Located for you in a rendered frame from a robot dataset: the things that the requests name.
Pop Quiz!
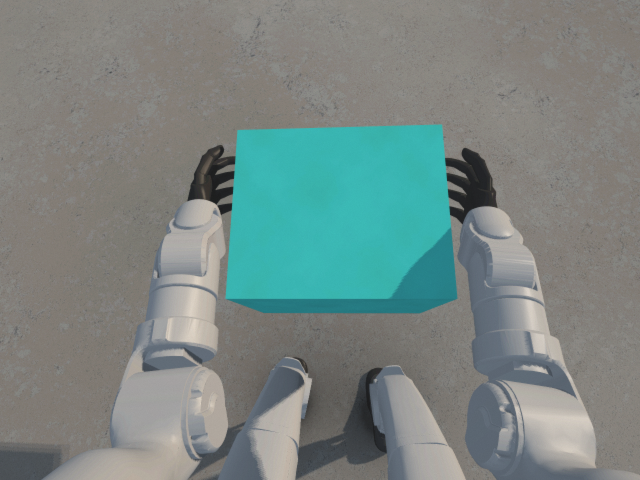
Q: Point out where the right robot upper arm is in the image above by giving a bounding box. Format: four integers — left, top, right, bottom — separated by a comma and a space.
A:
465, 379, 640, 480

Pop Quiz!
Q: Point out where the left robot hand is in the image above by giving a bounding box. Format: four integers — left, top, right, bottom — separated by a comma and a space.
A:
187, 145, 236, 215

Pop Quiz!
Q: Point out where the left robot foot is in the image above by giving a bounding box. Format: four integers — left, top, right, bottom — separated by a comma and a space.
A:
294, 357, 308, 373

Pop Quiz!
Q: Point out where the robot right forearm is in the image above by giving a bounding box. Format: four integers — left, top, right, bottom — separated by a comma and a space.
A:
457, 206, 596, 460

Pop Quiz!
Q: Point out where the robot left forearm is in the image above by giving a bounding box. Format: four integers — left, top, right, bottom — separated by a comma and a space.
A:
110, 199, 226, 445

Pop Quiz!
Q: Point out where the left robot upper arm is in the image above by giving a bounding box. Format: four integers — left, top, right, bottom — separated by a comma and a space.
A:
42, 366, 228, 480

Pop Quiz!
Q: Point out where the right robot hand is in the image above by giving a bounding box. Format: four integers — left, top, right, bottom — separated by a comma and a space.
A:
445, 148, 498, 224

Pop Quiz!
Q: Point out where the carton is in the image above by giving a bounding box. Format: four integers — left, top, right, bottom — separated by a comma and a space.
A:
225, 124, 457, 313

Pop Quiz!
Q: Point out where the robot left shin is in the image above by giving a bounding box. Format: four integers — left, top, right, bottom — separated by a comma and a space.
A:
268, 357, 305, 378

